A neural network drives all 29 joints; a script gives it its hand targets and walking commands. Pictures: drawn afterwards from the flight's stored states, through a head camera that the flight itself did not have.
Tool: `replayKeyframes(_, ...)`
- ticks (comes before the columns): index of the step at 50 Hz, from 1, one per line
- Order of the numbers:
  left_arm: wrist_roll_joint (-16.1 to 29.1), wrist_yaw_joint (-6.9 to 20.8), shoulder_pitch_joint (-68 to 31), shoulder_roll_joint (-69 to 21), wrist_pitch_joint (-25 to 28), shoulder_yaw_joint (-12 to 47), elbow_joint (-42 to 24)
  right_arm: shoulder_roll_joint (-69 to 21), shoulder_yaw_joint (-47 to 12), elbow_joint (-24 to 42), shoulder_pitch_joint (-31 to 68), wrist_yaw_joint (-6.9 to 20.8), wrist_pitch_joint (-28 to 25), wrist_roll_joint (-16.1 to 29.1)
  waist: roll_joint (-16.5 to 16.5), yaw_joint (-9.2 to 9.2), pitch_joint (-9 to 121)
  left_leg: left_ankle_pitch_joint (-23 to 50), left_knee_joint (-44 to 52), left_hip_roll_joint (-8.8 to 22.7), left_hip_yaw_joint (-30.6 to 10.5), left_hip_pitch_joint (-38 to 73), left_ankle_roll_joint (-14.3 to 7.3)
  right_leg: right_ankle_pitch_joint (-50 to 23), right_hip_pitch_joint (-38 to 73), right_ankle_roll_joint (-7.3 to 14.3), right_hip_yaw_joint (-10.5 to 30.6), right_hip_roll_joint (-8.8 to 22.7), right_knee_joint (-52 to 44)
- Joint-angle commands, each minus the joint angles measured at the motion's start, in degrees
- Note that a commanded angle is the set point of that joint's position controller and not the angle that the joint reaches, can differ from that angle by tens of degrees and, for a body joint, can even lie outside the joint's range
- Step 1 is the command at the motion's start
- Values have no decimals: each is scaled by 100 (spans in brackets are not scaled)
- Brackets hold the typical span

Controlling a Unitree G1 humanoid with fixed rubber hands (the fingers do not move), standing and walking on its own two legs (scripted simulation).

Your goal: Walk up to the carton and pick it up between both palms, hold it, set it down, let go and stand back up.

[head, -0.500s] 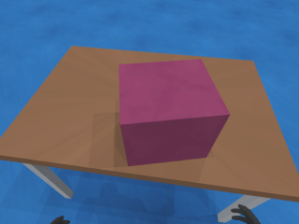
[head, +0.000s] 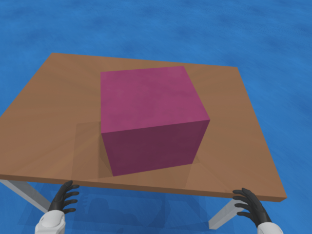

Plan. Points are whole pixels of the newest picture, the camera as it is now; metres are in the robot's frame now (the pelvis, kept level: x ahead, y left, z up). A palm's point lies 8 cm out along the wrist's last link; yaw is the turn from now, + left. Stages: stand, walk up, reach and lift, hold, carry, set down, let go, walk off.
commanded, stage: reach and lift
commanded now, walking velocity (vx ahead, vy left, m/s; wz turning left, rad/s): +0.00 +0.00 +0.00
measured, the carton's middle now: (148, 120) +0.44 +0.06 +0.00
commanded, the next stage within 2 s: none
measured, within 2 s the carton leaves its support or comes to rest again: neither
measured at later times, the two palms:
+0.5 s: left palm (56, 208) +0.17 +0.26 -0.04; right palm (257, 216) +0.19 -0.25 -0.05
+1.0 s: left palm (64, 195) +0.19 +0.25 -0.02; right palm (257, 201) +0.22 -0.24 -0.03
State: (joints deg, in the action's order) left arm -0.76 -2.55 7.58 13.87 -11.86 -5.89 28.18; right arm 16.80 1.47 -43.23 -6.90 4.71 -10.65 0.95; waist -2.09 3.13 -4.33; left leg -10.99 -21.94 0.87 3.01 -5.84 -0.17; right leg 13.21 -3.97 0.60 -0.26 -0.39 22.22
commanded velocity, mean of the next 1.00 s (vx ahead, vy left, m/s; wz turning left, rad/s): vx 0.00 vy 0.00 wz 0.00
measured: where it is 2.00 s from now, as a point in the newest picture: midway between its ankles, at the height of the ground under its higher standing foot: outside the picture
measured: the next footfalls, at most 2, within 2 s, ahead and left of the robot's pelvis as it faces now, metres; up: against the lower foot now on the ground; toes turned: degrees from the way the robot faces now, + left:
none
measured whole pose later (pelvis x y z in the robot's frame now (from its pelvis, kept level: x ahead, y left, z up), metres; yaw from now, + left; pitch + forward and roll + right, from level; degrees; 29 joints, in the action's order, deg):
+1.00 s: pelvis +0.02 +0.00 +0.00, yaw +0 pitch -1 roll +0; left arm 6.0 -5.5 13.9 11.6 18.9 -1.4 26.4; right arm 20.2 -5.9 -42.2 -9.6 9.5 -28.7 20.9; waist -0.8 3.7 1.8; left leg -13.3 -24.1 1.4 2.6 -9.8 0.3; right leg 14.6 -7.0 1.0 -0.6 -0.9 22.5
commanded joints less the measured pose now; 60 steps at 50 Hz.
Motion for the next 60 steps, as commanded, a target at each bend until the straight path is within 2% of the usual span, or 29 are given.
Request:
replayKeyframes(1,25,-61,-385,722,425,-176,-476,260,-53,741,506,12,-36,146,262,173,112,321,425,-190,293,81,8,399,-465,14,-71,50,-703)
replayKeyframes(5,118,-50,-243,738,903,-108,-530,302,59,557,201,-69,-278,228,369,42,345,803,287,-184,190,358,69,-163,-535,26,-17,78,-653)
replayKeyframes(10,286,7,-13,826,1304,-78,-376,294,35,547,128,-131,-597,356,277,80,535,1040,198,-213,156,383,74,-391,-546,-28,52,75,-663)
replayKeyframes(11,313,3,-41,910,1397,-82,-489,325,65,629,121,-121,-667,347,245,26,651,1045,142,-212,116,416,63,-419,-559,-30,53,57,-656)
replayKeyframes(12,340,8,87,868,1483,-85,-468,332,12,561,82,-119,-740,409,292,73,633,1139,120,-206,121,437,75,-487,-575,-37,84,72,-650)
replayKeyframes(14,383,28,113,861,1617,-101,-296,312,-40,579,96,-108,-834,514,148,59,633,1221,122,-193,60,417,76,-604,-605,-49,87,40,-631)
replayKeyframes(18,443,7,330,761,1860,-37,-321,469,-100,517,80,11,-1030,678,222,101,746,1518,54,-170,37,549,159,-609,-759,4,42,-31,-655)
replayKeyframes(24,461,-60,519,531,2130,0,-398,676,-139,506,32,165,-1216,901,80,84,608,1413,83,-156,1,535,166,-347,-884,37,48,-120,-705)
replayKeyframes(25,483,-56,520,499,2179,-9,-409,669,-177,509,9,179,-1229,970,25,119,560,1364,85,-153,8,489,114,-321,-905,40,81,-109,-721)
replayKeyframes(27,497,-78,523,484,2303,-17,-597,712,-200,572,-72,202,-1272,1033,-3,76,612,1389,126,-152,10,494,164,-334,-861,44,80,-129,-710)
replayKeyframes(28,508,-100,520,433,2349,36,-546,708,-247,466,-63,227,-1284,1087,115,75,533,1302,142,-137,10,405,176,-242,-856,64,119,-111,-729)
replayKeyframes(37,519,-246,581,258,2793,192,-766,844,-330,428,-140,368,-1584,1523,314,80,566,1318,90,-135,-38,235,241,-236,-775,198,193,-106,-621)
replayKeyframes(39,590,-258,473,283,2902,261,-859,890,-322,533,-91,392,-1682,1598,211,38,674,1281,32,-113,-50,245,251,-258,-809,189,137,-124,-559)
replayKeyframes(41,601,-295,455,242,3007,300,-846,975,-322,529,30,422,-1771,1712,260,87,643,1182,15,-133,-50,120,276,-180,-842,222,175,-113,-513)
replayKeyframes(44,665,-316,425,250,3120,330,-882,1076,-399,563,18,467,-1866,1832,138,41,784,1225,-84,-136,-121,96,229,-355,-787,208,156,-125,-424)
replayKeyframes(45,665,-325,379,191,3150,320,-781,1051,-461,488,36,471,-1883,1906,190,68,756,1226,-89,-124,-125,71,217,-354,-791,223,224,-93,-417)
replayKeyframes(49,698,-299,287,202,3267,322,-667,1098,-559,589,196,482,-2000,2098,-3,98,798,1298,-109,-136,-178,-25,193,-500,-752,197,200,-128,-385)
replayKeyframes(52,721,-270,172,231,3337,306,-649,1191,-643,496,318,469,-2057,2229,-27,25,757,1193,-123,-159,-178,-98,191,-526,-724,173,273,-82,-335)
replayKeyframes(54,703,-273,120,185,3346,360,-564,1175,-684,336,333,494,-2047,2318,88,48,704,1185,-124,-137,-186,-90,195,-477,-836,186,280,-78,-346)
replayKeyframes(57,738,-298,3,213,3273,354,-620,1274,-748,328,501,538,-1988,2388,64,17,782,1174,-102,-128,-201,-146,213,-467,-839,214,258,-90,-340)
replayKeyframes(60,775,-323,-189,285,3189,309,-866,1331,-750,593,649,538,-1895,2506,57,40,971,1253,-111,-135,-206,-99,173,-666,-771,199,272,-96,-320)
